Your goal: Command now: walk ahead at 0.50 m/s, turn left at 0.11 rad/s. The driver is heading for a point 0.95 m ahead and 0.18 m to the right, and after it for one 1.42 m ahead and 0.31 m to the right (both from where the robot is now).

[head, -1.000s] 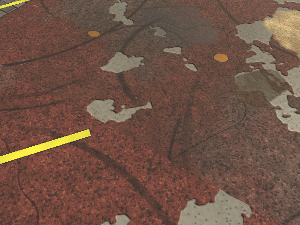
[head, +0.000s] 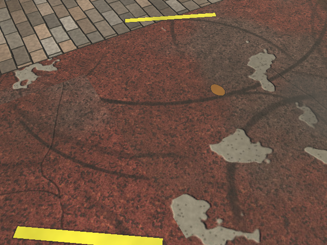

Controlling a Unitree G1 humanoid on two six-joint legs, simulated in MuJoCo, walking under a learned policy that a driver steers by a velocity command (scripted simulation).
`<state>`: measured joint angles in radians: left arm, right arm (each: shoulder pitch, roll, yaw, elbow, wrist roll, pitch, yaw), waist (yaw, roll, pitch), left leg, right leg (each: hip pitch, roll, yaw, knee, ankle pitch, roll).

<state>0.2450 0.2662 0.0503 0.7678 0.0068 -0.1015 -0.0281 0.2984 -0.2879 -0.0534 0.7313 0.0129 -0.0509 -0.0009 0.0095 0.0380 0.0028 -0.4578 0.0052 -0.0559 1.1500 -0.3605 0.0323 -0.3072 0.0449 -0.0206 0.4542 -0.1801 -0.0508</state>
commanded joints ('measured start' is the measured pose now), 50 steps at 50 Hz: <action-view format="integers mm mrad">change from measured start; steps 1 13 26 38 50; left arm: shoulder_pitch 18 162 98 -217 20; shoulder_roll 109 185 95 49 148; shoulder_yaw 21 39 28 11 60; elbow -40 59 10 -121 -118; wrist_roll -3 -31 -38 -27 -23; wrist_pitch -11 28 60 64 39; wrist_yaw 5 23 30 -21 -1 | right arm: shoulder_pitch -20 -335 -97 8 -127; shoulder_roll -70 -35 -59 -156 -135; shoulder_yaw -24 -3 -30 -67 -36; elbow -85 -173 -47 58 -39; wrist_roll -2 8 -25 -6 -9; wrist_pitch -17 -39 -62 -35 -93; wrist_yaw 2 37 20 -12 -5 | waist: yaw -4 83 1 -83 23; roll -142 -113 79 -6 -51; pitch -19 54 -15 96 -90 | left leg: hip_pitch -205 -156 289 476 -266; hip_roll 95 49 261 279 105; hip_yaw -24 44 -108 212 -31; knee -65 -602 -993 -1000 47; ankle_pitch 67 373 245 450 -6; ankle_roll -13 -18 164 123 -27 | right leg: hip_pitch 178 284 -315 -398 325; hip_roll -259 -275 -183 -154 -262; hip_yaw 320 146 120 21 461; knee -264 -254 712 222 -167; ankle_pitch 62 244 -98 198 98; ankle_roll -176 -134 50 21 -254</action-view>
